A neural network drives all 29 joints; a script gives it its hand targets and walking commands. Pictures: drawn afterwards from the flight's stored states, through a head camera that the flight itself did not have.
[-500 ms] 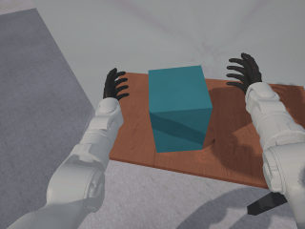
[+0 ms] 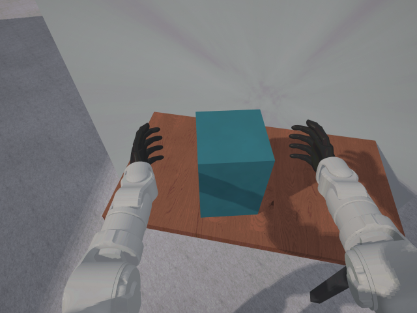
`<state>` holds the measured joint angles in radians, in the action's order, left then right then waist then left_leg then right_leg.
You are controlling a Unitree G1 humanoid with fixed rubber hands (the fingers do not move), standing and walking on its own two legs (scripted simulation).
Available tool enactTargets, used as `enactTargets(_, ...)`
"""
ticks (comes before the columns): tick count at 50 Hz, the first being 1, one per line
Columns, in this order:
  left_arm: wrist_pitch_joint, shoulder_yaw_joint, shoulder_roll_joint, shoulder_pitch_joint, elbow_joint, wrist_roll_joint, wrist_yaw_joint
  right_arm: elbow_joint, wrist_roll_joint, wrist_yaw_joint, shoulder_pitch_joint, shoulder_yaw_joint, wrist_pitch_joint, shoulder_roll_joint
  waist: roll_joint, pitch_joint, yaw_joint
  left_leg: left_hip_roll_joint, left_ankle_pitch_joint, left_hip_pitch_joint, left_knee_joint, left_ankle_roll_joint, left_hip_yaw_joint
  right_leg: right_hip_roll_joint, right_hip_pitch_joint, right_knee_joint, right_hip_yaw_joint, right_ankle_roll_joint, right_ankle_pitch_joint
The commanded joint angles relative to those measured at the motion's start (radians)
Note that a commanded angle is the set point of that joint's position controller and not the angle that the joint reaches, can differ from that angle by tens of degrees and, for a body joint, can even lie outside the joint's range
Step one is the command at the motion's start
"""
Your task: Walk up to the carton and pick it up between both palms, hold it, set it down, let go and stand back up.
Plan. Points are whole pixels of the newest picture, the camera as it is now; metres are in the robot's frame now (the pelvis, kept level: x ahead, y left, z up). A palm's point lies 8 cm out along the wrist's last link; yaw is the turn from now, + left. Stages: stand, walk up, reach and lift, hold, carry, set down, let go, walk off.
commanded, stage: set down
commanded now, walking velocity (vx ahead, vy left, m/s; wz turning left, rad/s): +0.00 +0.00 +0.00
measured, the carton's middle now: (228, 166) +0.51 +0.05 -0.06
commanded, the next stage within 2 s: none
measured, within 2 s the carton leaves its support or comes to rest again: neither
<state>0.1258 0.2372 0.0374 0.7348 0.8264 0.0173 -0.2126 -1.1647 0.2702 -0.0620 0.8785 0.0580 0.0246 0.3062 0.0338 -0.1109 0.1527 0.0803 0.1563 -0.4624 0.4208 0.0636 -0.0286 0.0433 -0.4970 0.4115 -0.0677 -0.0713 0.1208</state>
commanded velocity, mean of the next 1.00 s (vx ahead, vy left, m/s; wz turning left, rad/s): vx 0.00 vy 0.00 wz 0.00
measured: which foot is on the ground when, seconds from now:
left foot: down 0.00-1.00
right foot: down 0.00-1.00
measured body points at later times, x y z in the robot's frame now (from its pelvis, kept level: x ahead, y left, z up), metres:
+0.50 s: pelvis +0.01 +0.00 +0.00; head +0.06 +0.01 +0.45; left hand +0.36 +0.21 +0.03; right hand +0.43 -0.16 +0.04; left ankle +0.02 +0.16 -0.74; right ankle +0.04 -0.07 -0.74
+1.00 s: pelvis +0.02 +0.00 +0.00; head +0.06 +0.02 +0.45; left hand +0.30 +0.20 -0.02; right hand +0.36 -0.17 -0.02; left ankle +0.02 +0.16 -0.74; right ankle +0.04 -0.07 -0.74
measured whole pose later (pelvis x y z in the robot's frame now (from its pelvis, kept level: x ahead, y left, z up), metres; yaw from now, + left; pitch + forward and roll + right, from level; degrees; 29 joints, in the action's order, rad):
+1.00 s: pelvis +0.02 +0.00 +0.00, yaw +2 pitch +7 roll +0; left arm -0.28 0.05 -0.03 0.16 0.67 -0.03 -0.22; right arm -1.14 0.28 -0.09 0.37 0.13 0.52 0.26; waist 0.03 -0.05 0.08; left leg 0.07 0.23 -0.37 0.48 0.06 0.01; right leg 0.03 -0.39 0.46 -0.10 -0.07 0.20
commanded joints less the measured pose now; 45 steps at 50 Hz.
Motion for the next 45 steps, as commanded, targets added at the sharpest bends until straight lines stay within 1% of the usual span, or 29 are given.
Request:
enactTargets(1, -0.054, -0.054, 0.103, 0.495, -0.3, 0.027, -0.048, 0.312, 0.025, -0.009, 0.594, -0.02, 0.047, 0.124, 0.024, -0.596, 0.057, -0.103, -0.092, -0.005, 0.004, -0.029, -0.056, -0.017, 0.425, -0.021, 0.159, 0.043, 0.095)
enactTargets(5, -0.03, -0.048, 0.058, 0.251, -0.248, -0.014, 0.006, 0.216, -0.003, 0.007, 0.331, -0.015, 0.06, 0.161, 0.031, -0.586, -0.003, -0.087, -0.214, -0.011, -0.02, -0.037, -0.039, 0.008, 0.572, 0.004, 0.106, 0.061, -0.161)
enactTargets(6, -0.028, -0.05, 0.069, 0.337, -0.278, -0.014, 0.016, 0.226, -0.02, 0.009, 0.408, -0.038, 0.064, 0.176, 0.032, -0.59, -0.017, -0.085, -0.2, -0.014, -0.028, -0.038, -0.049, 0.013, 0.562, 0.015, 0.099, 0.059, -0.167)
enactTargets(7, -0.02, -0.055, 0.079, 0.373, -0.234, -0.007, 0.02, 0.202, -0.038, 0.006, 0.437, -0.062, 0.06, 0.203, 0.031, -0.556, -0.028, -0.077, -0.158, -0.032, -0.035, -0.041, -0.042, 0.01, 0.539, 0.01, 0.099, 0.054, -0.116)
enactTargets(8, -0.021, -0.059, 0.063, 0.333, -0.247, -0.006, 0.019, 0.199, -0.041, 0.002, 0.397, -0.06, 0.068, 0.193, 0.044, -0.525, -0.018, -0.075, -0.147, -0.016, -0.04, -0.042, -0.04, 0.013, 0.531, 0.002, 0.097, 0.05, -0.081)
enactTargets(10, -0.037, -0.091, 0.056, 0.416, -0.315, 0.017, 0.0, 0.256, -0.051, -0.011, 0.474, -0.093, 0.091, 0.218, 0.025, -0.533, -0.023, -0.071, -0.098, 0.019, -0.039, -0.028, -0.036, 0.024, 0.462, -0.006, 0.086, 0.032, 0.018)
enactTargets(11, -0.042, -0.089, 0.016, 0.259, -0.307, -0.001, -0.007, 0.248, -0.046, -0.016, 0.337, -0.063, 0.106, 0.197, 0.039, -0.514, -0.005, -0.068, -0.154, 0.075, -0.039, -0.02, -0.02, 0.031, 0.469, -0.009, 0.078, 0.027, -0.024)
enactTargets(12, -0.05, -0.092, 0.026, 0.27, -0.343, -0.007, -0.006, 0.275, -0.058, -0.015, 0.351, -0.082, 0.125, 0.22, 0.035, -0.523, -0.02, -0.072, -0.18, 0.083, -0.033, -0.016, -0.028, 0.032, 0.473, -0.007, 0.076, 0.027, -0.057)
enactTargets(14, -0.059, -0.085, 0.03, 0.226, -0.36, -0.014, -0.006, 0.25, -0.044, -0.018, 0.316, -0.072, 0.142, 0.214, 0.025, -0.507, -0.017, -0.078, -0.215, 0.075, -0.026, -0.013, -0.029, 0.034, 0.498, 0.001, 0.076, 0.026, -0.111)
enactTargets(17, -0.068, -0.079, 0.035, 0.201, -0.336, -0.033, 0.007, 0.25, -0.046, -0.026, 0.296, -0.068, 0.166, 0.21, 0.045, -0.451, -0.034, -0.081, -0.178, 0.034, -0.031, -0.028, -0.033, 0.018, 0.516, 0.004, 0.092, 0.031, -0.121)
enactTargets(18, -0.079, -0.064, 0.028, 0.152, -0.349, -0.041, 0.008, 0.257, -0.028, -0.031, 0.265, -0.037, 0.175, 0.176, 0.059, -0.426, -0.011, -0.08, -0.164, 0.033, -0.032, -0.031, -0.036, 0.014, 0.54, -0.002, 0.099, 0.035, -0.105)
enactTargets(19, -0.091, -0.052, 0.035, 0.154, -0.352, -0.052, 0.009, 0.256, -0.034, -0.032, 0.254, -0.035, 0.184, 0.157, 0.064, -0.403, -0.011, -0.084, -0.151, 0.028, -0.036, -0.033, -0.042, 0.011, 0.537, -0.011, 0.104, 0.04, -0.09)
enactTargets(21, -0.125, -0.042, 0.014, 0.03, -0.397, -0.076, 0.014, 0.271, -0.018, -0.029, 0.139, 0.001, 0.222, 0.125, 0.055, -0.413, -0.001, -0.088, -0.216, 0.04, -0.027, -0.031, -0.043, 0.005, 0.61, 0.005, 0.108, 0.039, -0.213)
enactTargets(22, -0.142, -0.04, -0.016, -0.083, -0.377, -0.094, 0.024, 0.265, -0.015, -0.027, 0.036, 0.025, 0.248, 0.112, 0.063, -0.396, -0.006, -0.086, -0.275, 0.053, -0.03, -0.032, -0.034, 0.005, 0.656, 0.017, 0.099, 0.042, -0.32)
enactTargets(23, -0.163, -0.042, -0.002, -0.073, -0.396, -0.103, 0.033, 0.266, -0.024, -0.021, 0.06, 0.004, 0.272, 0.117, 0.043, -0.409, -0.026, -0.091, -0.284, 0.053, -0.024, -0.032, -0.041, -0.002, 0.663, 0.027, 0.09, 0.045, -0.378)
enactTargets(25, -0.188, -0.053, 0.042, 0.064, -0.375, -0.089, 0.024, 0.269, -0.025, -0.02, 0.179, -0.025, 0.293, 0.151, 0.025, -0.438, -0.044, -0.091, -0.194, 0.0, -0.022, -0.034, -0.046, -0.014, 0.617, 0.027, 0.098, 0.046, -0.286)
enactTargets(26, -0.206, -0.057, 0.027, 0.022, -0.398, -0.084, 0.015, 0.277, -0.01, -0.023, 0.128, -0.001, 0.302, 0.124, 0.048, -0.425, -0.025, -0.086, -0.18, 0.0, -0.016, -0.033, -0.043, -0.018, 0.608, 0.016, 0.112, 0.045, -0.224)
enactTargets(28, -0.254, -0.071, -0.009, -0.075, -0.424, -0.09, 0.016, 0.325, -0.016, -0.02, 0.051, 0.018, 0.35, 0.075, 0.041, -0.422, -0.033, -0.089, -0.227, 0.025, -0.004, -0.031, -0.037, -0.02, 0.621, 0.022, 0.103, 0.043, -0.297)
enactTargets(30, -0.3, -0.08, -0.043, -0.235, -0.393, -0.112, 0.023, 0.282, -0.011, -0.018, -0.102, 0.042, 0.395, 0.055, 0.044, -0.398, -0.038, -0.089, -0.276, 0.039, -0.002, -0.032, -0.027, -0.024, 0.644, 0.037, 0.099, 0.046, -0.4)
enactTargets(31, -0.316, -0.083, -0.021, -0.163, -0.388, -0.112, 0.028, 0.28, -0.033, -0.013, -0.039, 0.006, 0.41, 0.077, 0.031, -0.41, -0.063, -0.089, -0.241, 0.011, -0.001, -0.034, -0.031, -0.028, 0.631, 0.042, 0.093, 0.048, -0.4)
enactTargets(32, -0.331, -0.084, -0.024, -0.205, -0.366, -0.112, 0.027, 0.255, -0.02, -0.016, -0.087, 0.029, 0.425, 0.079, 0.034, -0.392, -0.059, -0.087, -0.234, 0.006, -0.001, -0.033, -0.023, -0.031, 0.632, 0.044, 0.099, 0.043, -0.38)
enactTargets(35, -0.359, -0.131, 0.006, -0.075, -0.379, -0.067, -0.001, 0.259, -0.012, -0.022, 0.028, -0.001, 0.443, 0.121, 0.022, -0.403, -0.06, -0.085, -0.136, -0.012, 0.002, -0.029, -0.022, -0.028, 0.534, 0.027, 0.109, 0.037, -0.152)
enactTargets(37, -0.386, -0.128, -0.048, -0.327, -0.383, -0.091, -0.002, 0.28, 0.004, -0.016, -0.18, 0.036, 0.483, 0.075, 0.051, -0.377, -0.045, -0.082, -0.208, 0.072, 0.012, -0.024, -0.015, -0.02, 0.547, 0.011, 0.107, 0.033, -0.195)
enactTargets(39, -0.415, -0.15, -0.001, -0.2, -0.354, -0.053, -0.001, 0.264, -0.013, -0.004, -0.065, 0.0, 0.497, 0.119, 0.059, -0.423, -0.078, -0.083, -0.173, 0.004, 0.016, -0.029, -0.011, -0.021, 0.541, 0.043, 0.092, 0.037, -0.229)
enactTargets(40, -0.415, -0.17, -0.042, -0.288, -0.331, -0.052, -0.005, 0.227, 0.004, -0.011, -0.161, 0.026, 0.504, 0.123, 0.055, -0.39, -0.068, -0.081, -0.189, 0.027, 0.012, -0.025, 0.0, -0.011, 0.539, 0.045, 0.086, 0.032, -0.203)
enactTargets(41, -0.421, -0.174, -0.022, -0.221, -0.327, -0.047, -0.007, 0.242, -0.006, -0.01, -0.086, 0.004, 0.509, 0.131, 0.049, -0.403, -0.083, -0.082, -0.165, 0.03, 0.016, -0.027, -0.007, -0.009, 0.501, 0.029, 0.083, 0.028, -0.154)
enactTargets(42, -0.427, -0.185, -0.035, -0.246, -0.324, -0.044, -0.012, 0.212, 0.007, -0.016, -0.128, 0.024, 0.51, 0.127, 0.046, -0.375, -0.073, -0.076, -0.155, 0.034, 0.015, -0.024, 0.001, -0.007, 0.499, 0.041, 0.084, 0.023, -0.135)
enactTargets(43, -0.43, -0.191, -0.064, -0.36, -0.313, -0.052, -0.01, 0.184, 0.016, -0.021, -0.227, 0.046, 0.517, 0.106, 0.057, -0.334, -0.07, -0.074, -0.176, 0.07, 0.015, -0.022, 0.002, -0.008, 0.494, 0.023, 0.09, 0.018, -0.132)
enactTargets(45, -0.452, -0.192, -0.058, -0.384, -0.336, -0.058, -0.001, 0.163, -0.005, -0.02, -0.265, 0.025, 0.539, 0.107, 0.044, -0.311, -0.092, -0.075, -0.187, 0.099, 0.021, -0.019, 0.009, -0.003, 0.49, 0.023, 0.07, 0.013, -0.151)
